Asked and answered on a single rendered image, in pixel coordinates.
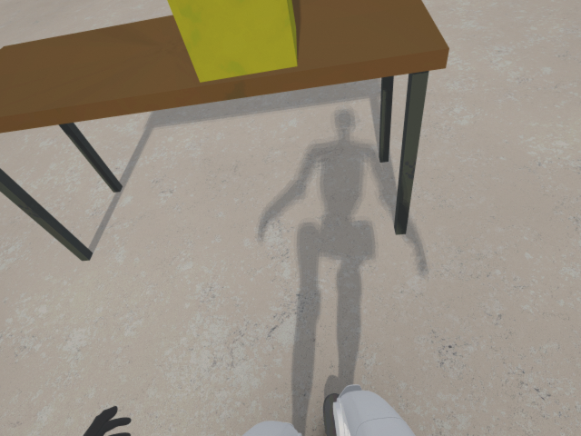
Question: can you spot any left robot hand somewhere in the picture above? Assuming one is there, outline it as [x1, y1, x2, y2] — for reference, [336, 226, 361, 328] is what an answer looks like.
[84, 406, 131, 436]

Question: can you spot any carton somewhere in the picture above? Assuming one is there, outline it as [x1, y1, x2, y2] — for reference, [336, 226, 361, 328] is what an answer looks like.
[167, 0, 298, 83]

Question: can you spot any right robot thigh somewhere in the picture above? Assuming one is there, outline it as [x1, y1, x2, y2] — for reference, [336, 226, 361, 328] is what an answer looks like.
[333, 391, 415, 436]

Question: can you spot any table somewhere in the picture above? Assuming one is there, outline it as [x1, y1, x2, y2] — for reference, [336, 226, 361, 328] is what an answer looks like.
[0, 0, 449, 261]

